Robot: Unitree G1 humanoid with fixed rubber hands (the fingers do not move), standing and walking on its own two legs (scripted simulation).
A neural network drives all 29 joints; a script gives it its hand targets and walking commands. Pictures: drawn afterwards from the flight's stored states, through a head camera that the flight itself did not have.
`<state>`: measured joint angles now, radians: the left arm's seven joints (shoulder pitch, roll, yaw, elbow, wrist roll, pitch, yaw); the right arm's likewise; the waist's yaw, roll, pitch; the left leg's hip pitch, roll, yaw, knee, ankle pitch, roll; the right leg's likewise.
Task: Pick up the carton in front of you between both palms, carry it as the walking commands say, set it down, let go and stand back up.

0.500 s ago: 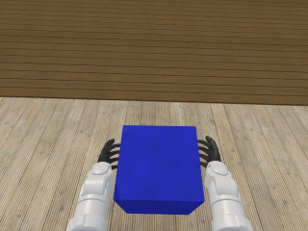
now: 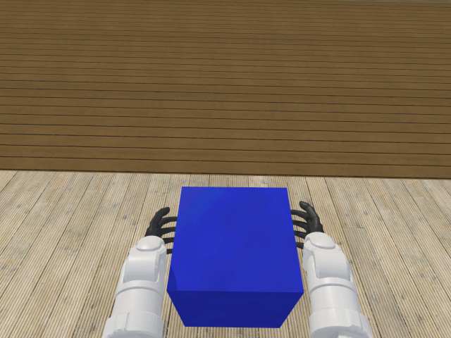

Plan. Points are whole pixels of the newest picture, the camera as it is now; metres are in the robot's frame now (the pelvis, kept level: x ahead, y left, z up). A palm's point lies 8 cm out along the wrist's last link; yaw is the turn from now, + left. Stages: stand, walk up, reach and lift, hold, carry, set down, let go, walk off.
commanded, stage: reach and lift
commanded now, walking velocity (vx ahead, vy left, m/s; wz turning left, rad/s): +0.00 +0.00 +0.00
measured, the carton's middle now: (233, 260) +0.31 +0.00 -0.06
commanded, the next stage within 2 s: hold in 0.68 s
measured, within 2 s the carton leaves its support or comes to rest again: neither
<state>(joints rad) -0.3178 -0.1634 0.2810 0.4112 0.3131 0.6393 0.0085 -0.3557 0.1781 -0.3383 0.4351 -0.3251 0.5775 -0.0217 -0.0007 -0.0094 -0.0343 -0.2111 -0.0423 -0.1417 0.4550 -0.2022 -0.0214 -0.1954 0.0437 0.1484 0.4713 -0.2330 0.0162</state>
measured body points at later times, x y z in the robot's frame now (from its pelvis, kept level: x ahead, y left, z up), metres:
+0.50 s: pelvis +0.02 +0.00 +0.01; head -0.02 +0.00 +0.45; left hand +0.31 +0.15 +0.02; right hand +0.32 -0.15 +0.03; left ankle +0.03 +0.13 -0.74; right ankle +0.02 -0.13 -0.74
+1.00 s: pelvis +0.01 +0.00 +0.01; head -0.04 +0.00 +0.45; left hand +0.31 +0.15 +0.04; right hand +0.31 -0.16 +0.05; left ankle +0.03 +0.13 -0.74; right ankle +0.02 -0.13 -0.74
